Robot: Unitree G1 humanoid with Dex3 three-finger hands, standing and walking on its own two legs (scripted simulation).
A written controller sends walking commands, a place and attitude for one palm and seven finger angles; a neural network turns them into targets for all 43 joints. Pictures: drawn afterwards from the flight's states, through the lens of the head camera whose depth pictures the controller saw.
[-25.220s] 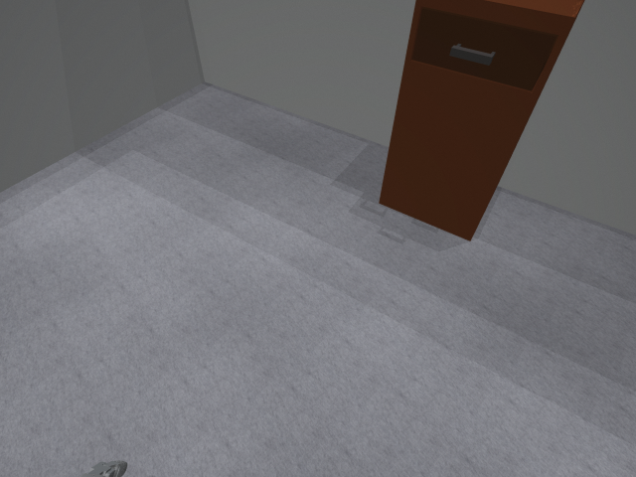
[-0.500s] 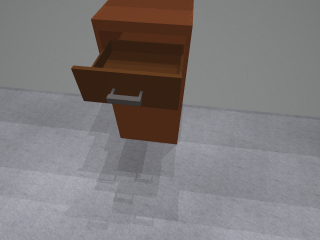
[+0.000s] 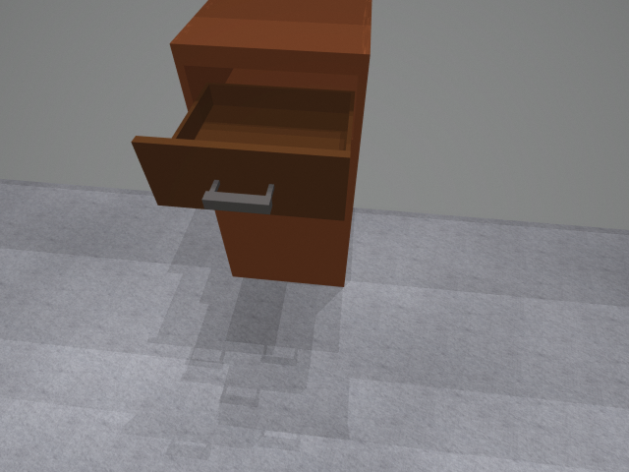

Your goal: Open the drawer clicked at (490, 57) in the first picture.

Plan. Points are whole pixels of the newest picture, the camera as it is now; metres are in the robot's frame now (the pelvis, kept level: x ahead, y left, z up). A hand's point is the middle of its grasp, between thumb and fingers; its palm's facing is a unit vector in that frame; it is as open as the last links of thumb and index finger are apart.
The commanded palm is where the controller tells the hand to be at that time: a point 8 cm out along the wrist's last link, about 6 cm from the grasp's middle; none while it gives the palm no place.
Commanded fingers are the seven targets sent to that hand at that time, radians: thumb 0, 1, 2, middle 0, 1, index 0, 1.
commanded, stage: look to check the result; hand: left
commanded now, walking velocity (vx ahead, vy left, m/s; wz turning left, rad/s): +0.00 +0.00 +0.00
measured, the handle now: (240, 194) +0.58 +0.18 -0.01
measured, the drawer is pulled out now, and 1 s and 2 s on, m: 0.30 0.30 0.30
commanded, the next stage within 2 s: stand and wait in 0.40 s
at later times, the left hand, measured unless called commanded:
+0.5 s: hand out of the picture +0.00 +0.16 -0.18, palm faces +0.05 -0.98 -0.18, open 7.4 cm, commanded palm none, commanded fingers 0.00 0.90 0.90 -0.20 -0.30 -0.20 -0.30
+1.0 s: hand out of the picture +0.02 +0.16 -0.17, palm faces +0.04 -0.98 -0.19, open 7.4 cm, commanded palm none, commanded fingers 0.00 0.90 0.90 -0.20 -0.30 -0.20 -0.30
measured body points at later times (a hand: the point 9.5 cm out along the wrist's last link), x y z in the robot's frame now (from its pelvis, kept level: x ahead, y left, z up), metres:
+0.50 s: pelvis +0.01 -0.01 +0.00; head +0.02 -0.01 +0.45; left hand +0.00 +0.21 -0.16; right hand -0.01 -0.21 -0.17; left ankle +0.01 +0.10 -0.74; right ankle +0.03 -0.10 -0.74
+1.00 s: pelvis +0.01 -0.01 +0.00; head +0.03 -0.02 +0.45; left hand +0.02 +0.21 -0.16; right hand +0.00 -0.22 -0.16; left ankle +0.01 +0.10 -0.74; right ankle +0.03 -0.10 -0.74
